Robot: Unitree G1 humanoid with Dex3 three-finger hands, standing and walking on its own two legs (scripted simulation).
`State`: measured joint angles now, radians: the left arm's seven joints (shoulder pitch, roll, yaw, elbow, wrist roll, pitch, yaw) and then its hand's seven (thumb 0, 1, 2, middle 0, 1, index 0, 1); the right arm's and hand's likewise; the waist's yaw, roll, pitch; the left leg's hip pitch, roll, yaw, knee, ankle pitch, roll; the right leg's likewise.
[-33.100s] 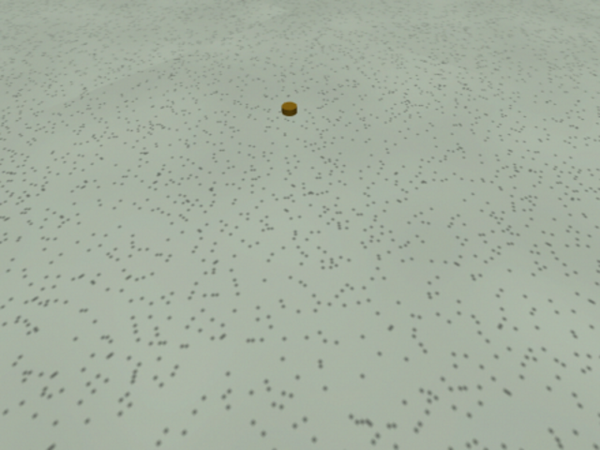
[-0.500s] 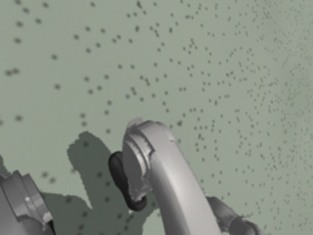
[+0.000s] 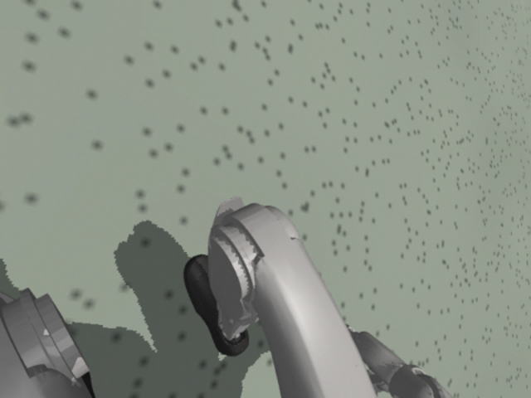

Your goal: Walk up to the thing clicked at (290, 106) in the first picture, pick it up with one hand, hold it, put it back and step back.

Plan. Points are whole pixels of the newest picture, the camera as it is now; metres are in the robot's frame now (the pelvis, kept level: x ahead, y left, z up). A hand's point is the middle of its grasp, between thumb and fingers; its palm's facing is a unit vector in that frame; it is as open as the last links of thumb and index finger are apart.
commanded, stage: close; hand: left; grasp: from above
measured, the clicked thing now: out of the picture +0.46 +0.39 -0.29
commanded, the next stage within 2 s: settle in 0.52 s
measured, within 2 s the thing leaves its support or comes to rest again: leaves its support in 0.88 s
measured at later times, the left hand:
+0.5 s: hand out of the picture +0.44 +0.38 -0.26, palm faces -0.43 -0.19 -0.88, open 11.2 cm
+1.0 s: hand out of the picture +0.45 +0.39 -0.24, palm faces -0.40 -0.18 -0.90, open 11.2 cm
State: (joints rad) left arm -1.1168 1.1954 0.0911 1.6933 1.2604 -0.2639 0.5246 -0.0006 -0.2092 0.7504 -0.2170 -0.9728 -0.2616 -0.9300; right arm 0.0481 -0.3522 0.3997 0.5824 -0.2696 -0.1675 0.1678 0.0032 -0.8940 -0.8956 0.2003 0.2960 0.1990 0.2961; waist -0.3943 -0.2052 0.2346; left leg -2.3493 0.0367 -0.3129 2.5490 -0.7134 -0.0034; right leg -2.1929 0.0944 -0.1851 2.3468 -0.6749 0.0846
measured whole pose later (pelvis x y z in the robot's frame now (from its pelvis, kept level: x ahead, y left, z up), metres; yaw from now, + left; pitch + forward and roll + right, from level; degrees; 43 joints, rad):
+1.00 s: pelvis +0.00 +0.00 +0.00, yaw +0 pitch +28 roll -17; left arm -1.08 1.15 0.11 1.57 1.25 -0.23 0.45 0.00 -0.11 0.59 -0.44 -0.78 -0.51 -0.73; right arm 0.07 -0.35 0.36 0.59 -0.26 -0.14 0.17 0.00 -0.91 -0.90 0.20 0.30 0.20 0.30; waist -0.37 -0.17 0.18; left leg -2.36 0.03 -0.31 2.54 -0.71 -0.01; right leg -2.21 0.08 -0.18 2.35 -0.68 0.07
